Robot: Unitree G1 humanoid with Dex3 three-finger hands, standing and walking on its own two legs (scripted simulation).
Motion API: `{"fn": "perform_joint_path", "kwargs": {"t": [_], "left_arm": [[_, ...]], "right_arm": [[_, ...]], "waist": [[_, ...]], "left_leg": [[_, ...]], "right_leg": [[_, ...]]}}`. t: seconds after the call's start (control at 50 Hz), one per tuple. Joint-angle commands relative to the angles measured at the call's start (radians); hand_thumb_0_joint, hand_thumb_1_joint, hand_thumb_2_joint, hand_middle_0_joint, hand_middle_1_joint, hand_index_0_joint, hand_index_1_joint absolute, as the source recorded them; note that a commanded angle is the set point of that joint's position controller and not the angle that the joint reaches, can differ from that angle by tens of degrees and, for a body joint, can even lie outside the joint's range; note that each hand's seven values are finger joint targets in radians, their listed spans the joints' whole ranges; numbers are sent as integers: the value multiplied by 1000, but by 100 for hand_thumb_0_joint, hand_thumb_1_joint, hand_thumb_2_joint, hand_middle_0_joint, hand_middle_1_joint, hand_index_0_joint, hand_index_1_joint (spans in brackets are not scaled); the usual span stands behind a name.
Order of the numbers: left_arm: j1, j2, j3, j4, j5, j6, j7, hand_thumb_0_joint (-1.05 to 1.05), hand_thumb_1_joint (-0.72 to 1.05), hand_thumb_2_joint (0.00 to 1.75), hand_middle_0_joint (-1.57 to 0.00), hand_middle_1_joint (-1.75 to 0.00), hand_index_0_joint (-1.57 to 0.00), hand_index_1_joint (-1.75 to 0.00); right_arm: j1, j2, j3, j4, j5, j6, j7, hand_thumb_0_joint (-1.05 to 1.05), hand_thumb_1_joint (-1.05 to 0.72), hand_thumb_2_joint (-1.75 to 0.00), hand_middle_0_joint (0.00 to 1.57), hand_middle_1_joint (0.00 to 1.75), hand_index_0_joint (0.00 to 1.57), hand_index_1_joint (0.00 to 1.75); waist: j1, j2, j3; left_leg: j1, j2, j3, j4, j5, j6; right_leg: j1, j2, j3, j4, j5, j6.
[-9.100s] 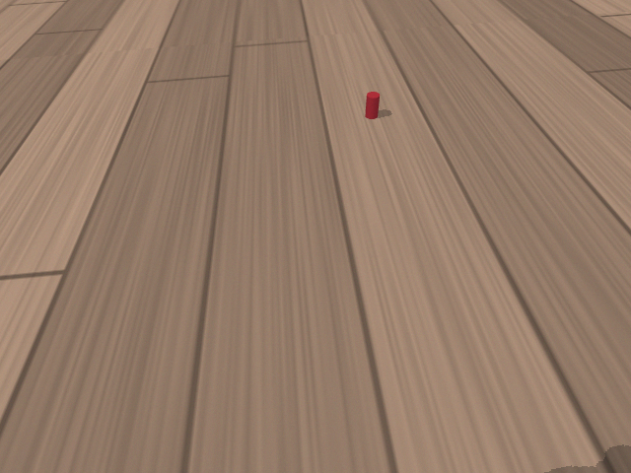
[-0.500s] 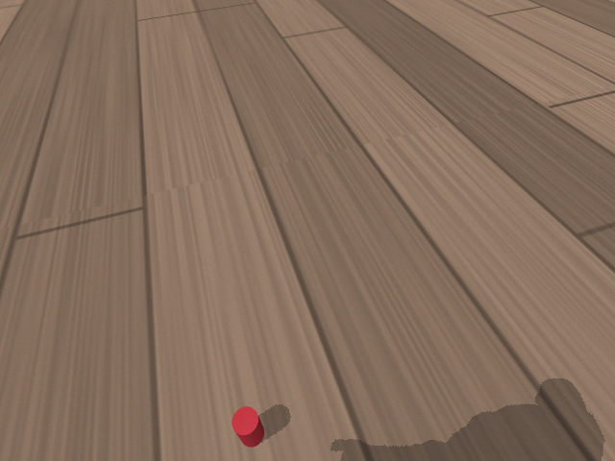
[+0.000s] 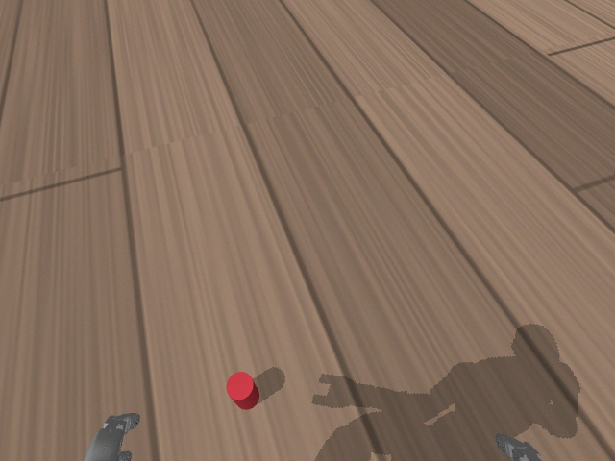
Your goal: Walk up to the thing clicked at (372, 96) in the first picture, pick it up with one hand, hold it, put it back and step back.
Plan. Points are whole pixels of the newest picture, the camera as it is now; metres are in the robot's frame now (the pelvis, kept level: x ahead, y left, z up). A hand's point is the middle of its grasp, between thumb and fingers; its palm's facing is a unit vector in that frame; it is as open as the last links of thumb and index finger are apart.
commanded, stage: go down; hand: left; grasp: from the side
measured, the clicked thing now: (243, 391) +0.37 +0.22 -0.68
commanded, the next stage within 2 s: none
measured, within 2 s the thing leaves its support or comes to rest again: neither
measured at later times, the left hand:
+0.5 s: hand out of the picture +0.14 +0.27 -0.17, palm faces +0.02 -0.93 -0.37, open 17.1 cm
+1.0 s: hand (135, 447) +0.19 +0.32 -0.24, palm faces +0.10 -0.94 -0.34, open 16.8 cm
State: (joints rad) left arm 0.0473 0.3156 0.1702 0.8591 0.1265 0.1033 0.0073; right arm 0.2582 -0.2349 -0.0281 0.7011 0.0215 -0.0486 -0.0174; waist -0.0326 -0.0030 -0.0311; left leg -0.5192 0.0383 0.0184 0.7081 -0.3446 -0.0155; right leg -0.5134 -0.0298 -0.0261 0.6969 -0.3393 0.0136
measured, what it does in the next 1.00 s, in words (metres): lowers itself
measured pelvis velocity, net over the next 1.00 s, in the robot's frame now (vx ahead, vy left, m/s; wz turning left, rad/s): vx -0.04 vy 0.01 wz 0.00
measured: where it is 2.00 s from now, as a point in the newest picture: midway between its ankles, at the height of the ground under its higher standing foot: outside the picture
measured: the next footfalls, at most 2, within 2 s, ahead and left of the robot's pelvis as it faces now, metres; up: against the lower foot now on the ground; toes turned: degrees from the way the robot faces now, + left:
none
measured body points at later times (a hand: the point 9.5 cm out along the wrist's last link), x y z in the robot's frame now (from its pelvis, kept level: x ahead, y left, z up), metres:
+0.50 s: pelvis +0.00 +0.01 -0.05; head +0.08 +0.04 +0.39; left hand +0.14 +0.32 -0.14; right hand +0.18 -0.23 -0.13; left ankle +0.00 +0.13 -0.72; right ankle +0.00 -0.13 -0.72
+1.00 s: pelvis -0.04 +0.01 -0.14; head +0.10 +0.04 +0.29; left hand +0.18 +0.37 -0.22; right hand +0.15 -0.26 -0.22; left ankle +0.00 +0.13 -0.72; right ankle +0.00 -0.13 -0.72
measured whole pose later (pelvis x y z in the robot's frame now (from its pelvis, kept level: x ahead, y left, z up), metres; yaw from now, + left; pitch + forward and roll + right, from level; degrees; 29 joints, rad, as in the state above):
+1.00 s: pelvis -0.04 +0.01 -0.14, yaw +0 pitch +25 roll -3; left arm 0.07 0.46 0.37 0.58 0.00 -0.08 -0.17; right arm 0.18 -0.27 -0.01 0.58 -0.01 -0.23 -0.06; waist -0.04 -0.02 -0.16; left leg -1.31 0.04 -0.04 1.48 -0.61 -0.01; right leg -1.28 -0.04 -0.05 1.44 -0.60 0.02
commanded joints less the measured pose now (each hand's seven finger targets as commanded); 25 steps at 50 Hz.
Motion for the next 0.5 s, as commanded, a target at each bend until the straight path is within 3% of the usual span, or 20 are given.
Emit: {"fn": "perform_joint_path", "kwargs": {"t": [0.0,0.06,0.08,0.12,0.16,0.24,0.38,0.48], "left_arm": [[16,188,44,-222,-13,16,9,0,-45,38,-3,-37,-3,-37],[53,182,41,-307,-16,33,1,0,-49,31,-4,-30,-3,-31],[58,188,52,-333,-18,39,1,0,-50,36,-4,-38,-4,-37],[103,190,49,-393,-15,61,-4,0,-53,24,-4,-24,-4,-25],[134,188,51,-435,-19,82,-5,0,-56,25,-6,-29,-6,-29],[194,184,54,-532,-28,123,-5,0,-54,14,-6,-16,-5,-16],[274,186,68,-649,-43,171,-8,0,-54,10,-7,-12,-6,-12],[304,184,76,-700,-56,177,-9,0,-55,17,-7,-20,-7,-20]], "right_arm": [[-13,-168,-62,-150,0,-72,-21,0,-81,-87,20,30,20,30],[-10,-165,-61,-168,-1,-90,-29,0,-79,-87,20,30,20,30],[-14,-166,-62,-177,-1,-95,-31,0,-81,-88,20,30,20,30],[-15,-166,-61,-193,0,-101,-37,0,-79,-87,20,30,20,30],[-15,-168,-59,-198,-3,-110,-40,0,-82,-88,20,30,20,30],[-29,-158,-53,-233,-4,-122,-52,0,-79,-87,20,30,20,30],[-32,-153,-47,-268,-12,-142,-69,0,-80,-87,20,30,20,30],[-32,-147,-41,-292,-15,-155,-76,0,-82,-88,20,30,20,30]], "waist": [[7,30,-224],[3,46,-237],[3,40,-236],[2,59,-254],[-1,67,-257],[2,65,-253],[-1,104,-288],[-10,107,-304]], "left_leg": [[53,-32,-1,-4,186,14],[18,-30,-7,46,196,13],[6,-30,-7,61,201,14],[1,-24,-15,85,220,12],[-17,-17,-26,104,233,8],[-65,-23,-24,147,197,14],[-102,-4,-54,198,229,6],[-146,-5,-62,234,196,8]], "right_leg": [[31,32,-20,-9,149,-24],[-3,30,-21,42,162,-22],[-12,29,-20,55,166,-22],[-42,31,-21,82,174,-24],[-61,33,-28,111,174,-26],[-93,30,-26,132,153,-22],[-160,35,-38,213,133,-28],[-199,36,-38,249,111,-30]]}}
